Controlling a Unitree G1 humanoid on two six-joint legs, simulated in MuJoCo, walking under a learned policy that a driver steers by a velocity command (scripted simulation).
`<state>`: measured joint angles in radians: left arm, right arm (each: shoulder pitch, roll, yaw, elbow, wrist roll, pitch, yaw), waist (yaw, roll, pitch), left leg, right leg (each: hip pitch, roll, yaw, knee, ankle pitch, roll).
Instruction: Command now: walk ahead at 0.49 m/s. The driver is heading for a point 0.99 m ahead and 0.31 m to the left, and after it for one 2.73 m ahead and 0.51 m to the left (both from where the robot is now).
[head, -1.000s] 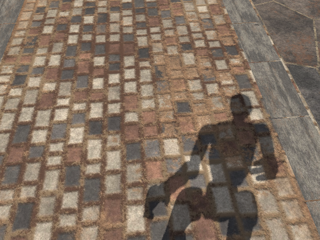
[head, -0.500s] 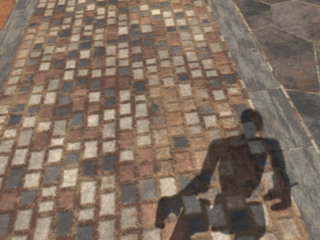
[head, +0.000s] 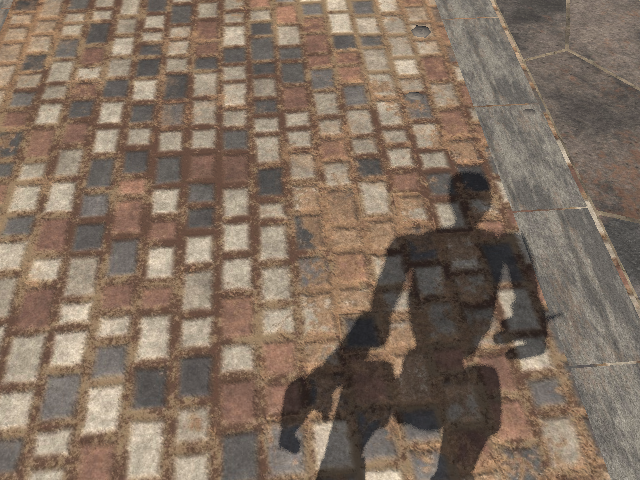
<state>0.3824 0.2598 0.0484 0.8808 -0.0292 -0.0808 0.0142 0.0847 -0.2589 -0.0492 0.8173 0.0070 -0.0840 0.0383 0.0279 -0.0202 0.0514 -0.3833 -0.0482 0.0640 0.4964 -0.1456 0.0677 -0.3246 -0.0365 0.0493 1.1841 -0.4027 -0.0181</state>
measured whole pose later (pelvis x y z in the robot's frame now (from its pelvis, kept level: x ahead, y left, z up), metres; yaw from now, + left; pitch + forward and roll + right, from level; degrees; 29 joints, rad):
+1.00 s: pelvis +0.55 +0.03 -0.02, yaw +18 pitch +1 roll -2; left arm 0.27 0.29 0.08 0.88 -0.01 -0.05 0.02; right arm 0.08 -0.29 -0.08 0.75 0.03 -0.03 0.04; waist 0.02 0.01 0.07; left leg -0.49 -0.02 0.05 0.66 -0.19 0.12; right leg -0.10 -0.08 -0.14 0.91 -0.53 0.04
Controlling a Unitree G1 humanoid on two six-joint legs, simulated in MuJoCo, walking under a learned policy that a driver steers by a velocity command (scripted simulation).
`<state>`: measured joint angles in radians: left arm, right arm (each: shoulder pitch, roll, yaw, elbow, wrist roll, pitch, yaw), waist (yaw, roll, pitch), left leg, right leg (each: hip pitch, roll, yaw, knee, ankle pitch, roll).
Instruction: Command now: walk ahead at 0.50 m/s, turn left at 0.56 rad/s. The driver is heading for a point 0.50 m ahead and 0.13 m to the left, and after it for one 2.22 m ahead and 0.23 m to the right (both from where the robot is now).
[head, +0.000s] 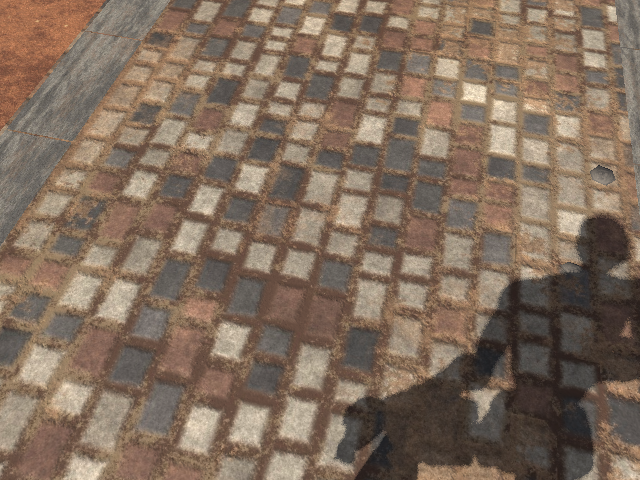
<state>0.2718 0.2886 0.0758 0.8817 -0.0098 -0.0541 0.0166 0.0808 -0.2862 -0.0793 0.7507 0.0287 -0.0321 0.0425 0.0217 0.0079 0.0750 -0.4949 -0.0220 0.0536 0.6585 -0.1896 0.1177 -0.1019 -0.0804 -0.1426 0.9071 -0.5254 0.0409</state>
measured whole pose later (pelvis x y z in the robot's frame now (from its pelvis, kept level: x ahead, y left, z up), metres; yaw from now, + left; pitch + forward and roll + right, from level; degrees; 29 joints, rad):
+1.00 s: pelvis +0.53 +0.11 +0.02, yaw +10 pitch +2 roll +0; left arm 0.37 0.30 0.06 0.81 -0.03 -0.05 0.00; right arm 0.13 -0.25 -0.04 0.68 -0.01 -0.09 0.01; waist 0.04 -0.04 0.00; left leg -0.34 0.00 0.01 0.50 -0.20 0.02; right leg -0.38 0.00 0.07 1.07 -0.42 -0.01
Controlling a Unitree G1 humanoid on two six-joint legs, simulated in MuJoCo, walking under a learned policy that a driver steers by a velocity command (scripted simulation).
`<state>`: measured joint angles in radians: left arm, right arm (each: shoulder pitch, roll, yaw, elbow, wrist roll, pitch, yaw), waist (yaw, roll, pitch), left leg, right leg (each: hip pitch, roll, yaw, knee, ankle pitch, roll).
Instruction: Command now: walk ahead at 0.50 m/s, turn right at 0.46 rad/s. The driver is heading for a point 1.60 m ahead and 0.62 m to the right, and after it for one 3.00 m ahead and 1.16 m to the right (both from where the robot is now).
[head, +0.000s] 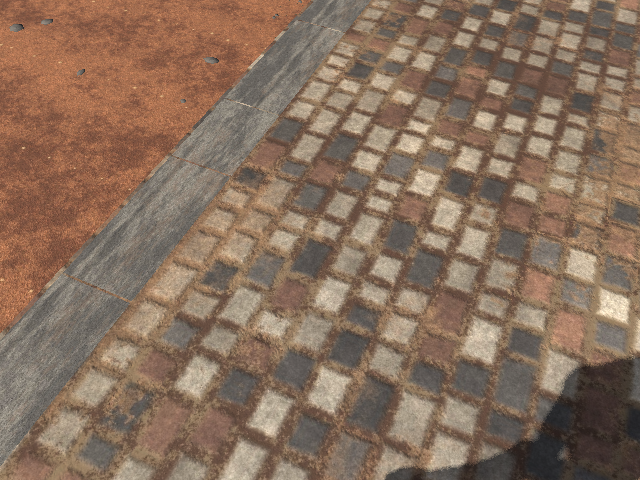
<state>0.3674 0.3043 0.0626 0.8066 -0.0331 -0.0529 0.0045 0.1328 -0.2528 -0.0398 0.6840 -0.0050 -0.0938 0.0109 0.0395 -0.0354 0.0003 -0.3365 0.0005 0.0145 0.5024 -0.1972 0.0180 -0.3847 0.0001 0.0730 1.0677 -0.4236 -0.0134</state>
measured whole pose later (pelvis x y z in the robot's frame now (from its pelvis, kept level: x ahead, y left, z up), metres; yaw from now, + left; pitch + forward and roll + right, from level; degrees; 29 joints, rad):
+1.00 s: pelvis +0.54 -0.13 +0.00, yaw -31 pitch +1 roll +1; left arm 0.33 0.30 0.05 0.73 -0.02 -0.04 0.01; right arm 0.19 -0.27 -0.05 0.73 0.00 -0.10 0.03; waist 0.01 -0.03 0.01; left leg -0.35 -0.04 0.01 0.51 -0.18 0.04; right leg -0.39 0.04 0.10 1.14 -0.41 -0.03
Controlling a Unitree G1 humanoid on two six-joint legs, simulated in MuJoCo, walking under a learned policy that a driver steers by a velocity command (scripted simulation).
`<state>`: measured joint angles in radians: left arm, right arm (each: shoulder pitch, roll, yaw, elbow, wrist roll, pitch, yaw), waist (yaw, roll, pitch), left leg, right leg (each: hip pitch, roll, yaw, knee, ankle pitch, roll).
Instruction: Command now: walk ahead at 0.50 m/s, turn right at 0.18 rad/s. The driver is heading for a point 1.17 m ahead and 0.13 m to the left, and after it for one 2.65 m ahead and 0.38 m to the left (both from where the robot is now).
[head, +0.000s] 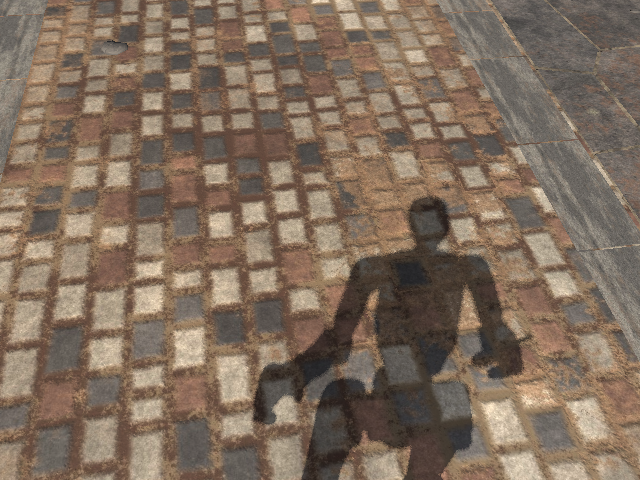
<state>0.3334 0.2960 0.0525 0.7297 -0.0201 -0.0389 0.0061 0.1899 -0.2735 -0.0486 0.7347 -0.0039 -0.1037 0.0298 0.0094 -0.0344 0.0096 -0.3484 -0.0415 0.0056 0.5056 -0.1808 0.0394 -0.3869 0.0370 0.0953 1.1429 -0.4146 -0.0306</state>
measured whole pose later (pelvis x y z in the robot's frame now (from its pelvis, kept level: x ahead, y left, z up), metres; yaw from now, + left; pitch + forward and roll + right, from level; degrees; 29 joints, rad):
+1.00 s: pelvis +0.34 -0.03 +0.00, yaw -1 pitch -1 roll -1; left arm 0.18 0.24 0.02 0.94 0.01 0.00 0.01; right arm 0.17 -0.24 -0.02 0.89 -0.01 -0.01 -0.02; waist 0.00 0.00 0.03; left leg -0.24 0.03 -0.02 0.51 -0.25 -0.02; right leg -0.19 0.01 -0.02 0.48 -0.27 -0.01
